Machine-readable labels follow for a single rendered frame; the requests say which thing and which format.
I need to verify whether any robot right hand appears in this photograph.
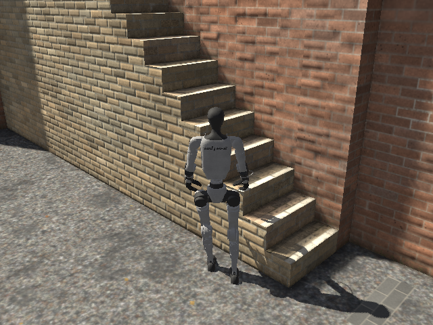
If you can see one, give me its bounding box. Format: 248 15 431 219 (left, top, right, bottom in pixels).
233 180 249 190

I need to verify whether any left robot upper arm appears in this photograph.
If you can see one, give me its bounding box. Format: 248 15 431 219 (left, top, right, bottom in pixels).
185 136 202 172

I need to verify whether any left robot foot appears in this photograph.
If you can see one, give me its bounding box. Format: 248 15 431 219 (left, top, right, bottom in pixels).
207 255 216 272

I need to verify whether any right robot forearm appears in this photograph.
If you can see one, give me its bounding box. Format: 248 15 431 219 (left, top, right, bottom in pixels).
239 162 249 183

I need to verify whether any robot left hand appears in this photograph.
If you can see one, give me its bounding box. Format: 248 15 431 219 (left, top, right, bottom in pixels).
185 179 202 192

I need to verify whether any robot head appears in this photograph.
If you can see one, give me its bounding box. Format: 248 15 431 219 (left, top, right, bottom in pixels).
204 107 227 140

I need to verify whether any left robot forearm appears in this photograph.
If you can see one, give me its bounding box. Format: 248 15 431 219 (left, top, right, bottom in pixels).
185 163 193 183

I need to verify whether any right robot upper arm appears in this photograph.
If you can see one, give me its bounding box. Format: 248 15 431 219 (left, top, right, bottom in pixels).
230 136 247 172

